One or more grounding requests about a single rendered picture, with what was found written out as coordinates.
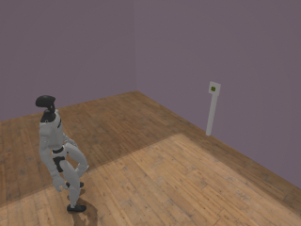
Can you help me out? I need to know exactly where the robot right thigh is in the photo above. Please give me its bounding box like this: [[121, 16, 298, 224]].
[[55, 157, 80, 191]]

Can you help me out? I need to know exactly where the left robot hand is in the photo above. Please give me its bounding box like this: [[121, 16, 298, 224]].
[[65, 138, 79, 149]]

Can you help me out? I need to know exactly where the robot right shin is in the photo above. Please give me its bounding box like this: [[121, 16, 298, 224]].
[[69, 187, 81, 208]]

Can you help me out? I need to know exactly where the panel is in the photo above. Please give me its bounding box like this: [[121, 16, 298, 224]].
[[205, 81, 221, 136]]

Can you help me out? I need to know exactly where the right robot hand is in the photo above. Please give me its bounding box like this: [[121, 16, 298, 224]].
[[53, 175, 69, 192]]

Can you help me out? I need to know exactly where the right robot forearm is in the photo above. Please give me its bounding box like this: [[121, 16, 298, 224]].
[[40, 152, 60, 179]]

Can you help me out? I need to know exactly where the right robot upper arm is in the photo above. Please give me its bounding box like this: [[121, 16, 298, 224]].
[[39, 123, 53, 155]]

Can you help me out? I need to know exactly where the left robot forearm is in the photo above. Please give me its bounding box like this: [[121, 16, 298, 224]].
[[63, 133, 70, 142]]

